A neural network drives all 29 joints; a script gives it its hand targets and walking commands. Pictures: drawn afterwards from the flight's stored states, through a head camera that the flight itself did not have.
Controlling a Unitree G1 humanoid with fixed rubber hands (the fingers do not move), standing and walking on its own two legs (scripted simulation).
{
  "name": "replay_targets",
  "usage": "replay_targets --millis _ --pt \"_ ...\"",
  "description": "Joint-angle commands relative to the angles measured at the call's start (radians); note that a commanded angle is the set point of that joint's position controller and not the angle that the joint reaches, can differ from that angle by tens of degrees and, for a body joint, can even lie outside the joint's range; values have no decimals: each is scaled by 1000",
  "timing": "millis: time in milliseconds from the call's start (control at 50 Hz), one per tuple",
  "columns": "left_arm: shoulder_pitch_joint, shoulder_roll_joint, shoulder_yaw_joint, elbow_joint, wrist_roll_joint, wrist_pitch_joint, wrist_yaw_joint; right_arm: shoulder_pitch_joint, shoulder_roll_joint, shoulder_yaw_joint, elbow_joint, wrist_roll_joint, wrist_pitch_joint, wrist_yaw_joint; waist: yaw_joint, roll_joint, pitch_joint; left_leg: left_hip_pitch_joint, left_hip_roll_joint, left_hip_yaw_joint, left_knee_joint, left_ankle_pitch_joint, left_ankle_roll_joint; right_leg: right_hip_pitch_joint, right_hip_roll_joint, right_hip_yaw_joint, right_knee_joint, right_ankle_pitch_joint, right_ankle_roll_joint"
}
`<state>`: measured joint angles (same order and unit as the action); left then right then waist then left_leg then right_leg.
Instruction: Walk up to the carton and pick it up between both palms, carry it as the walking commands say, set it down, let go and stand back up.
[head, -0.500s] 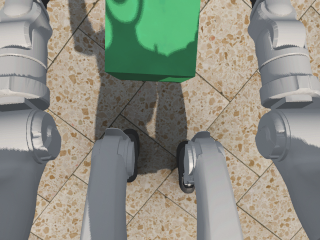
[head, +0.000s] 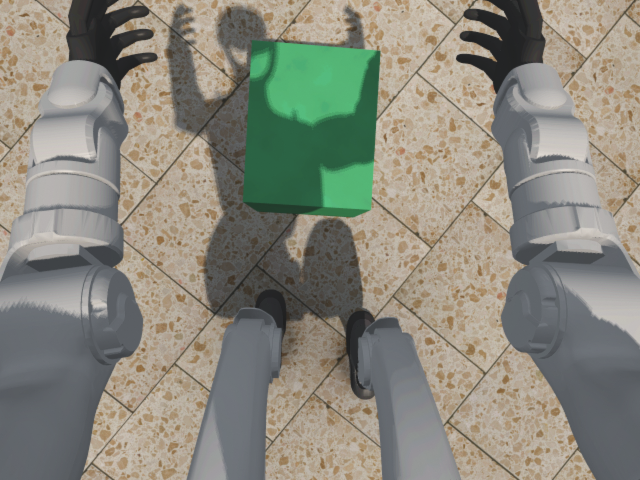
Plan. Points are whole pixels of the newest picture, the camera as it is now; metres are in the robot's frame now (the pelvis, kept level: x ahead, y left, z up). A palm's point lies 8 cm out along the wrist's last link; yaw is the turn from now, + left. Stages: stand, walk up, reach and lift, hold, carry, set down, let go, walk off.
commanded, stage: set down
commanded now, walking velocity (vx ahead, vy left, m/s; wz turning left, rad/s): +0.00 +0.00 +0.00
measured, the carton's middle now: (310, 142) +0.56 +0.03 -0.50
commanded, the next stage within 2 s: let go in 0.18 s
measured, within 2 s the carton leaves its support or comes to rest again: neither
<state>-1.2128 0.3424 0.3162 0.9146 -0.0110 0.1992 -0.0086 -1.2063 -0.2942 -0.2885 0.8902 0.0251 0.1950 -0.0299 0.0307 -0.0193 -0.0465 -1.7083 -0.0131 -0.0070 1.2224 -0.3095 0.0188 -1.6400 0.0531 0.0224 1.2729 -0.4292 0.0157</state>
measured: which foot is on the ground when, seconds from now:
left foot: down 0.00-1.00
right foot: down 0.00-1.00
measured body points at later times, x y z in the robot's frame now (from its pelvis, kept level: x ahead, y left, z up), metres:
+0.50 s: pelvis +0.04 +0.00 +0.08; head +0.32 +0.02 +0.43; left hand +0.47 +0.25 -0.04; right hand +0.49 -0.18 -0.04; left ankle +0.10 +0.11 -0.58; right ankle +0.06 -0.12 -0.58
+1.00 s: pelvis +0.08 -0.01 +0.15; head +0.16 -0.01 +0.59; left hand +0.27 +0.23 +0.07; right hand +0.30 -0.23 +0.07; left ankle +0.10 +0.11 -0.58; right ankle +0.06 -0.12 -0.58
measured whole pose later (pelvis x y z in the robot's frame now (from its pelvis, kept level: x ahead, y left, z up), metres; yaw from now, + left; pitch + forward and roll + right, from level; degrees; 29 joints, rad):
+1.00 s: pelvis +0.08 -0.01 +0.15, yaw +2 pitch +9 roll +1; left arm 0.14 0.19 0.07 0.44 0.01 0.03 -0.07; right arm 0.08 -0.18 -0.08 0.49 -0.02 0.02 0.04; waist 0.01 -0.01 0.03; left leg -0.45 -0.03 -0.01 0.50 -0.20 0.00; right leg -0.39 0.02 0.04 0.55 -0.31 -0.01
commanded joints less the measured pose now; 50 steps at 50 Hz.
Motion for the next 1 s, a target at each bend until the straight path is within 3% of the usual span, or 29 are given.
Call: replay_targets --millis 0,140,240,360,440,520,680,880,980 --pt "-231 113 20 -123 18 -26 -4 -220 -111 -22 -123 -20 -25 6 14 29 -1022 910 -28 -16 -114 385 -23 329 31 -39 -206 261 29" --pt "-176 59 60 -78 73 -53 -23 -175 -64 -62 -78 -75 -50 25 10 17 -864 916 -20 -23 -232 379 -25 362 19 -27 -335 262 33" --pt "-119 51 90 -94 121 -65 -31 -128 -44 -81 -94 -114 -58 27 10 15 -916 998 -21 -20 -259 454 -33 431 23 -31 -371 315 36" --pt "111 59 47 -262 140 -65 -43 117 -20 -43 -263 -141 -47 0 10 48 -1161 1272 -23 -29 -269 747 -34 582 33 -30 -405 516 45" --pt "308 41 -33 -394 99 -59 -48 335 -19 25 -401 -114 -53 -1 0 67 -1162 1448 -14 -58 -313 854 -27 607 35 -27 -463 552 39" --pt "483 23 -72 -448 66 -73 -61 487 -3 70 -470 -84 -72 22 -1 44 -998 1454 -7 -75 -396 770 -18 667 23 -13 -535 490 31" --pt "838 -58 -132 -396 44 -142 -70 802 54 92 -394 -73 -130 67 -14 11 -575 1338 -4 -38 -563 429 -23 909 -17 -6 -633 366 19" --pt "1239 -52 -199 -545 30 -196 -53 1179 37 161 -464 -56 -190 61 -21 21 -301 1559 -22 -9 -690 358 -25 1178 -30 6 -781 356 12" --pt "1347 -39 -228 -598 12 -183 -55 1291 18 202 -527 -44 -189 79 -27 -3 -145 1636 -28 -2 -760 284 -32 1278 -40 9 -860 305 2"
